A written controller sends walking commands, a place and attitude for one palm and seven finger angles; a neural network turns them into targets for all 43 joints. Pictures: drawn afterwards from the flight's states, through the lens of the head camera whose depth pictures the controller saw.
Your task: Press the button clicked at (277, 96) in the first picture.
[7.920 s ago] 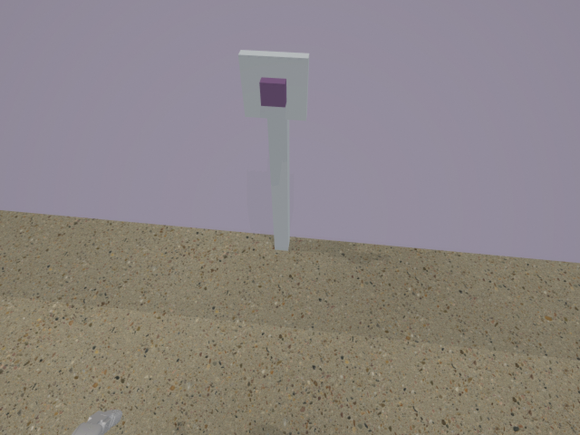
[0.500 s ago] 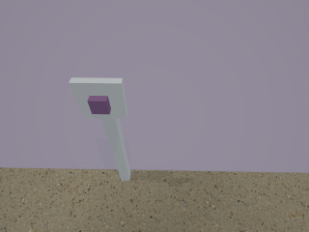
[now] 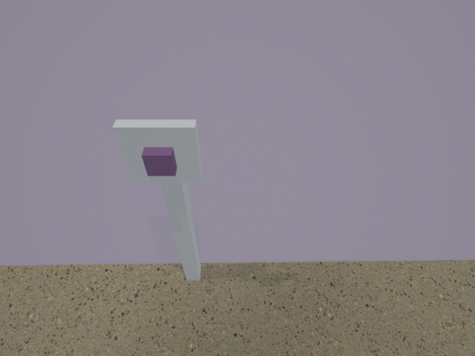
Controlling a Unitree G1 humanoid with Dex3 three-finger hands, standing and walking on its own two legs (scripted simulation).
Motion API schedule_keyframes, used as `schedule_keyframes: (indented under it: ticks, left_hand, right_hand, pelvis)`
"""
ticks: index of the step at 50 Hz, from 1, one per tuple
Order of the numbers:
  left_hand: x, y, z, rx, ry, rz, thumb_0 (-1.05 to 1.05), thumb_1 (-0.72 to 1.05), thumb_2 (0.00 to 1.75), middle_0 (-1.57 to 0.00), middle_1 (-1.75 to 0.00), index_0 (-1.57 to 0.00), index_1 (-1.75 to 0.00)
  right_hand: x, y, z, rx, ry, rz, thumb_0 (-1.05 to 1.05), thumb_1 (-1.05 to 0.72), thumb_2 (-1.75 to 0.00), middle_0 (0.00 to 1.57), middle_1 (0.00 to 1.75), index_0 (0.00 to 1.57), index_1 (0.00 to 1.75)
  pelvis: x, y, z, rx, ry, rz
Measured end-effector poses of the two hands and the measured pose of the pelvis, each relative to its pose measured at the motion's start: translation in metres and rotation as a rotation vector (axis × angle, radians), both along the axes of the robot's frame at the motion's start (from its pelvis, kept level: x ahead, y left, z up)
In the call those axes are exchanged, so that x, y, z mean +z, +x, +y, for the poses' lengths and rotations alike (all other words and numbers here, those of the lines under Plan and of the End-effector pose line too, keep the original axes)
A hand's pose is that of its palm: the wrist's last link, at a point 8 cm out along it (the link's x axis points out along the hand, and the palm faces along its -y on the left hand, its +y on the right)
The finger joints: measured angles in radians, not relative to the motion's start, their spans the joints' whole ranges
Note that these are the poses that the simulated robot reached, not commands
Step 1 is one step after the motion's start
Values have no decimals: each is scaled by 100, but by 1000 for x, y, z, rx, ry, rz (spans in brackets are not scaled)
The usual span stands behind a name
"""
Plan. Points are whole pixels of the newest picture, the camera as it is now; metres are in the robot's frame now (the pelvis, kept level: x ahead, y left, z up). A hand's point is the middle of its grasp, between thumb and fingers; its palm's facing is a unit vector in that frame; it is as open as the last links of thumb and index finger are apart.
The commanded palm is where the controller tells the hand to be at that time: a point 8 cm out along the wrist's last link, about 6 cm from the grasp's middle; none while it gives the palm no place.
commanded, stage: look again from close up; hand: left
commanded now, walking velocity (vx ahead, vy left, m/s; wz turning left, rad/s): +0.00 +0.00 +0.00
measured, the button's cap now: (160, 160) +0.53 +0.22 +0.00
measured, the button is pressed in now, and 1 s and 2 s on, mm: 0 0 0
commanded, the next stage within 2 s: shuffle to correct the standing spot in 0.22 s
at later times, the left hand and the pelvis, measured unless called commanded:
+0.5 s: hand out of the picture -0.01 +0.19 -0.18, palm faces +0.00 -0.99 -0.17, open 7.3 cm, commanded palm none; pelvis +0.01 +0.02 +0.00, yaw +0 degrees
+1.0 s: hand out of the picture +0.03 +0.15 -0.19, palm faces +0.13 -0.98 -0.13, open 7.3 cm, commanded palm none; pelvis +0.08 +0.01 -0.01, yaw +3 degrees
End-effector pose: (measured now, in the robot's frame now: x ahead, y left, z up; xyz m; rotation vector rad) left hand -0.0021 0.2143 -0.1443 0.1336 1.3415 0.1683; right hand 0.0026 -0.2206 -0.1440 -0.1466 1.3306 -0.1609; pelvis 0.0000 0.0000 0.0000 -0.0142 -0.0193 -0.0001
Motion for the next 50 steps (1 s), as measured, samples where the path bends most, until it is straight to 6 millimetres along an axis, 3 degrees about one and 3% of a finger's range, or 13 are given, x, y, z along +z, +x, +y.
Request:
schedule_keyframes:
  ticks: [9, 19, 26, 33, 37, 43, 47, 50]
  left_hand:
    - [4, 9, 30, -29, 14, -9, 0, 92, 90, -20, -30, -20, -29]
    - [1, -8, 30, -15, -16, 81, 0, 91, 90, -20, -30, -20, -29]
    - [-5, -9, 20, -19, -31, 126, 0, 91, 90, -20, -30, -20, -29]
    - [-6, 18, -1, 22, -27, 65, 0, 91, 90, -20, -30, -20, -29]
    - [-7, 22, -14, 77, -34, 34, 0, 91, 90, -20, -30, -20, -29]
    - [-5, 10, -32, 107, -82, 131, 0, 91, 90, -20, -30, -20, -29]
    - [-15, 8, -28, 122, -102, 183, 0, 91, 90, -20, -30, -20, -30]
    - [-16, 19, -16, 121, -78, 182, 0, 91, 90, -21, -30, -20, -30]
  right_hand:
    - [2, -15, 25, 8, 18, 38, 1, -93, -90, 20, 30, 20, 30]
    - [4, -17, 37, 11, 23, 89, 0, -91, -90, 20, 30, 20, 30]
    - [1, -8, 29, -6, 15, 97, 0, -90, -90, 20, 30, 20, 30]
    - [-6, 3, 5, 8, 17, 135, 0, -90, -90, 20, 30, 20, 30]
    - [-2, 33, -7, 51, 6, 141, 0, -90, -90, 20, 30, 20, 30]
    - [6, 108, -11, 98, -28, 32, 1, -92, -90, 20, 30, 20, 30]
    - [5, 152, -3, 117, -45, -58, 1, -93, -90, 20, 30, 20, 30]
    - [8, 171, 7, 119, -37, -117, 1, -92, -90, 20, 30, 20, 30]
  pelvis:
    - [3, -3, 20, -6, 11, 10]
    - [4, 3, 28, -1, 16, 24]
    - [-1, 15, 21, 5, 33, 33]
    - [-5, 35, 1, 45, 19, 33]
    - [-4, 51, -8, 74, 8, 40]
    - [0, 69, -6, 76, 4, 37]
    - [-7, 81, 3, 64, 2, 23]
    - [-7, 84, 5, 45, 22, 16]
